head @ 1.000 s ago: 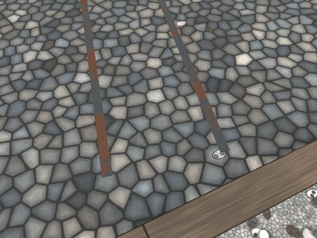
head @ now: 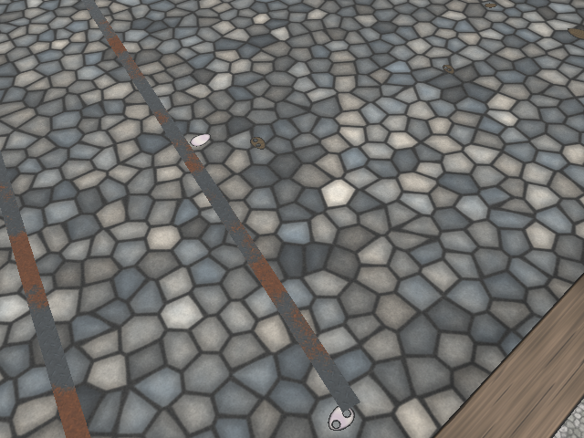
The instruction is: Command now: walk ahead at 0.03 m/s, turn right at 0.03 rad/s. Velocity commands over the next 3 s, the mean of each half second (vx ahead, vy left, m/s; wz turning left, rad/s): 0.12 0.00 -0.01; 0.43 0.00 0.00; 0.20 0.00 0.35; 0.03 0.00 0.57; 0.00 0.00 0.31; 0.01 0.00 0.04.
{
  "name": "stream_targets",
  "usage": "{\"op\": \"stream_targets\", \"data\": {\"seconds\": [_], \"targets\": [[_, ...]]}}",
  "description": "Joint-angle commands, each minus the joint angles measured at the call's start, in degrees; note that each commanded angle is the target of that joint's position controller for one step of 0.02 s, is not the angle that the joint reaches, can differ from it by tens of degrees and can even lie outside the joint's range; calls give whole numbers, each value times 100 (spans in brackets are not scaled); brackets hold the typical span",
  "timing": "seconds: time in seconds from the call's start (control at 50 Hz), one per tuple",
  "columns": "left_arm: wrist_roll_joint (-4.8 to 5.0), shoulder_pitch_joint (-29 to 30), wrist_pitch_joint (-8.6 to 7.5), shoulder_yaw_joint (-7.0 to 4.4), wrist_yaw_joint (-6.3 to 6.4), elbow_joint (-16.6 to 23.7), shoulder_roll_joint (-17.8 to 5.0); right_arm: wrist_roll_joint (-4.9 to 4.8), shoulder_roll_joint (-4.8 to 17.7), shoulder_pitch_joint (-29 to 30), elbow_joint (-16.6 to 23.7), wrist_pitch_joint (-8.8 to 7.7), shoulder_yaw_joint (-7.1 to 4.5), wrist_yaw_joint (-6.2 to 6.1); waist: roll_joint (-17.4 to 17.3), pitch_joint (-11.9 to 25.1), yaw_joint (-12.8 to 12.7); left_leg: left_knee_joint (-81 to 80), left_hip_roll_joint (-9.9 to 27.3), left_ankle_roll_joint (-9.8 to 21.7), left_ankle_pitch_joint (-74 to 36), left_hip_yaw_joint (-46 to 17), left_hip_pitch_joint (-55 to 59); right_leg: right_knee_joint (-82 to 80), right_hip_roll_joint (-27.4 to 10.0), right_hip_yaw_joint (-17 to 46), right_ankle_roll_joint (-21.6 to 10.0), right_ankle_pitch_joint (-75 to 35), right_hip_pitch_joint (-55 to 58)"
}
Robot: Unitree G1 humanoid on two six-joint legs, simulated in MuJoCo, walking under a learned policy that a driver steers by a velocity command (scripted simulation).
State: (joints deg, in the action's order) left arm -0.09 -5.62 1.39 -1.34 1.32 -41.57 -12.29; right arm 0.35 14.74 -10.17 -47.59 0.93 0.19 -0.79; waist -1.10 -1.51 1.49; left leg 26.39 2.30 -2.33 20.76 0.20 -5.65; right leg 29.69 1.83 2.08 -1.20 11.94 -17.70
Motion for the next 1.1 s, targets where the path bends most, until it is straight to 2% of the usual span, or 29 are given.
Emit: {"op": "stream_targets", "data": {"seconds": [0.02,0.24,0.26,0.32,0.36,0.4,0.44,0.46,0.48,0.52,0.54,0.56,0.58,0.6,0.62,0.64,0.68,0.7,0.72,0.74,0.78,0.8,0.82,0.88,0.96,1.0,1.06,1.08,1.1], "targets": [[21,73,-71,-212,29,162,-747,-12,604,-295,143,38,-153,-61,223,689,29,-308,73,47,-1401,-68,-352,-258,-554,635,-478,-2850,1200],[44,93,-33,-264,126,-710,-752,-11,581,-455,-278,66,-194,-168,151,301,-6,-647,61,62,-816,-7,-422,-670,-394,520,-362,-1471,1064],[44,-13,-20,-258,136,-847,-713,-15,520,-611,-377,58,-184,-167,185,390,-2,-680,20,81,-378,57,-404,-747,-332,471,-342,-695,1098],[75,-148,17,-357,151,-1066,-919,-63,559,-699,-439,11,-216,-199,200,-63,-73,-408,-64,340,1080,113,-842,-878,-212,463,-397,2225,484],[79,-22,-71,-372,114,-1093,-886,-72,557,-917,-456,-100,-229,-217,234,-349,11,-402,52,528,1540,-75,-1007,-796,-263,536,-448,2717,38],[98,192,-225,-344,51,-1069,-719,-93,667,-1285,-558,-224,-270,-217,-88,-429,131,-770,386,796,1869,-645,-783,-253,-138,276,-358,2349,-383],[133,686,-446,-276,-67,-902,-469,-189,1099,-1659,-682,-311,-409,-210,-885,-768,282,-1727,1373,1327,2168,-2082,-111,813,67,-359,-145,1131,-1353],[137,784,-556,-278,-124,-855,-523,-206,1185,-1541,-674,-347,-443,-205,-1037,-1009,222,-1860,1753,1509,1676,-2456,-92,1016,-134,-331,-192,873,-1574],[161,705,-637,-296,-172,-878,-601,-196,1078,-1433,-635,-375,-430,-187,-949,-1027,121,-1752,1769,1487,950,-2343,14,931,-246,-297,-263,960,-1582],[207,165,-706,-314,-237,-1084,-582,-229,966,-1246,-585,-362,-426,-127,-835,-803,-194,-1350,1383,1193,48,-1616,-167,100,-157,-494,-374,913,-581],[202,-439,-688,-397,-237,-1334,-716,-218,955,-1077,-520,-345,-424,-111,-736,-526,-468,-990,1041,1004,-478,-1178,-690,-114,5,-541,-406,609,566],[185,-1245,-660,-545,-212,-1606,-1040,-190,868,-806,-373,-356,-387,-119,-340,-177,-849,-39,602,735,-1317,-646,-1334,-319,-191,-20,-594,709,1638],[192,-2067,-645,-704,-221,-1811,-1553,-129,513,-671,-155,-410,-292,-140,988,206,-1092,1920,-177,305,-1346,164,-2423,-1105,-1113,1761,-1142,1249,2778],[178,-2417,-688,-639,-274,-1839,-1532,-121,432,-695,-36,-518,-279,-170,1419,522,-1135,3425,-503,236,862,-354,-3341,-1858,-2060,3657,-1661,1434,3268],[135,-1926,-740,-483,-248,-1750,-1162,-283,665,-642,55,-634,-373,-129,788,18,-817,3912,-165,418,785,-783,-3755,-1861,-2114,3259,-1597,1390,2792],[93,-1506,-766,-419,-232,-1623,-977,-352,624,-711,2,-696,-382,-80,708,-230,-600,3878,86,554,334,-731,-3737,-1917,-1884,2600,-1423,1092,2446],[69,-1184,-752,-307,-206,-1546,-743,-216,616,-634,-15,-703,-455,-50,476,-369,-397,3399,476,585,-306,-552,-3556,-2077,-1638,1685,-1154,185,1991],[44,-1200,-707,-270,-199,-1571,-650,-181,566,-797,-46,-652,-468,-11,551,-224,-289,3267,508,537,-539,-469,-3235,-2092,-1507,1383,-1126,-273,1767],[-10,-1289,-696,-263,-180,-1566,-672,-137,451,-842,-113,-617,-459,41,382,-121,-285,3210,401,434,-832,-261,-3017,-2104,-1380,1057,-1177,-731,1577],[-70,-1364,-724,-285,-149,-1624,-803,-113,450,-837,-94,-599,-486,80,320,-132,-218,3177,477,372,-1118,-351,-3086,-1994,-1509,985,-1227,-1172,1520],[-28,-1621,-816,-240,-50,-1747,-853,-184,522,-234,146,-600,-564,107,294,-293,-249,2608,519,315,-1762,-608,-3612,-1960,-1515,880,-1087,-1050,1673],[-17,-1595,-830,-229,18,-1743,-902,-175,479,-152,218,-603,-564,127,299,-403,-213,2050,444,293,-2289,-535,-3596,-1992,-1320,629,-1028,-954,1422],[27,-1573,-819,-229,48,-1785,-904,-105,418,53,278,-601,-543,153,481,-407,-233,1639,434,270,-2866,-566,-3486,-1750,-1221,456,-956,-1051,1322],[71,-1718,-782,-163,148,-1727,-796,-38,281,251,374,-573,-482,354,452,-268,-339,1060,364,363,-4190,-511,-2860,-1118,-1183,298,-964,-371,645],[79,-2088,-717,-155,215,-1639,-857,-2,333,1011,773,-521,-384,544,248,-586,-624,888,478,516,-4055,-646,-3753,-221,-1467,664,-972,166,934],[69,-2403,-609,-183,261,-1608,-918,-87,284,1383,921,-553,-308,627,239,-716,-891,520,505,429,-3894,-577,-4071,142,-1486,742,-896,328,1328],[39,-2509,-437,-159,314,-1570,-814,-166,225,1231,763,-614,-236,732,152,-690,-998,-272,437,324,-4555,-350,-2997,875,-1263,259,-570,-252,1154],[23,-2513,-420,-137,289,-1570,-802,-173,314,924,615,-605,-265,708,130,-572,-917,-356,353,308,-4563,-251,-2561,1310,-1196,180,-500,-500,1145],[13,-2451,-433,-136,231,-1578,-852,-187,448,129,303,-624,-349,637,81,-248,-545,-481,136,333,-4532,-41,-1678,2220,-1091,73,-444,-1080,1046]]}}
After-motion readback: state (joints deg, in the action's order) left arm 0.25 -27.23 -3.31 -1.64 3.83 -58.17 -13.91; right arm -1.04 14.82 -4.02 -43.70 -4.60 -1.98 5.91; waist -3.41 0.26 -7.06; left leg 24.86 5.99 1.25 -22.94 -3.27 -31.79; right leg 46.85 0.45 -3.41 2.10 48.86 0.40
